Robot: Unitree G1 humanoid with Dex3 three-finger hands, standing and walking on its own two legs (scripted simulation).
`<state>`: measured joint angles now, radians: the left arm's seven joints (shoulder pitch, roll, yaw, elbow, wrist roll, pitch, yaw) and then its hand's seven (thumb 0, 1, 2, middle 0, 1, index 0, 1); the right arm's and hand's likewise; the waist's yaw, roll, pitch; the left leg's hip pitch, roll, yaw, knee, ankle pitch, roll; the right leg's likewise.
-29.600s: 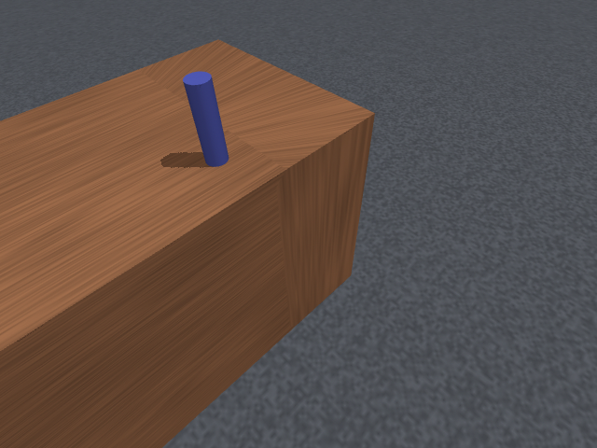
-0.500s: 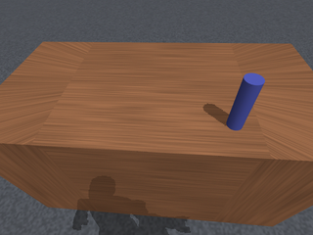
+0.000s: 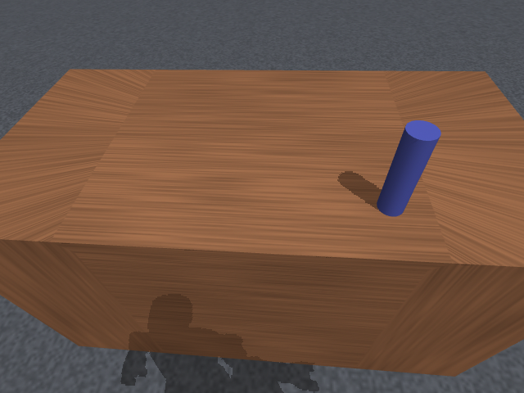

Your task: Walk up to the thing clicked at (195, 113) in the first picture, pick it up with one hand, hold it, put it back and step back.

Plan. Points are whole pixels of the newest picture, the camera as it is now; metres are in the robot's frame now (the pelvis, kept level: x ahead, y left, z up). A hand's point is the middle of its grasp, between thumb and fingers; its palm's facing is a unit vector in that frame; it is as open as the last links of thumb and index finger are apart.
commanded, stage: stand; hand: right
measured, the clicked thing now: (404, 173) +0.47 -0.23 +0.06
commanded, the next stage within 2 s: step back in 0.20 s
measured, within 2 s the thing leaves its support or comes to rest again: neither
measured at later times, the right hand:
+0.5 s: hand out of the picture +0.02 -0.24 -0.17, palm faces -0.04 +0.90 -0.44, open 7.4 cm
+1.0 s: hand out of the picture -0.05 -0.20 -0.18, palm faces +0.07 +0.93 -0.37, open 7.4 cm
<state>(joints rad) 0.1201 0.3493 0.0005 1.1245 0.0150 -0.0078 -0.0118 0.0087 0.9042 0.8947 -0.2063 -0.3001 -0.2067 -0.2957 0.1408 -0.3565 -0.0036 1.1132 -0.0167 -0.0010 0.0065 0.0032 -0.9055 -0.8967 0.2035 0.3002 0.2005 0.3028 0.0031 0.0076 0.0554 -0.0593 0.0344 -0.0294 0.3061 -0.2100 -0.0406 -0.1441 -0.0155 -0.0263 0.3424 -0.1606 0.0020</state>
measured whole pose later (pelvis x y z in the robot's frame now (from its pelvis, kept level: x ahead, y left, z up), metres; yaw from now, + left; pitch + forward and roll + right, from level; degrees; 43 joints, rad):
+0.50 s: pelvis -0.06 +0.05 -0.03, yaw +1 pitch -1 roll -1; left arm 0.02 0.39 0.06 0.94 0.03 0.05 0.01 0.01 0.90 0.89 -0.21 -0.30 -0.21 -0.30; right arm 0.14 -0.42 -0.06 0.97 -0.01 0.04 0.01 0.00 -0.91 -0.90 0.20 0.30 0.20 0.30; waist -0.02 -0.01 0.18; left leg -0.27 -0.01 -0.04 0.67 -0.37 0.02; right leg -0.39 -0.08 -0.01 0.61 -0.21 0.05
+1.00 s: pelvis -0.15 +0.07 -0.03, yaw -5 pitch -3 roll +0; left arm 0.14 0.36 0.07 0.90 0.03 0.06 -0.01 0.01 0.91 0.89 -0.21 -0.30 -0.21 -0.30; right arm 0.08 -0.38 -0.05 0.87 -0.02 0.04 -0.01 0.00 -0.90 -0.90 0.21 0.30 0.20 0.30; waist 0.00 0.04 0.20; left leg -0.35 0.02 0.08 0.65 -0.25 0.04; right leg -0.22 0.06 0.04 0.64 -0.36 -0.03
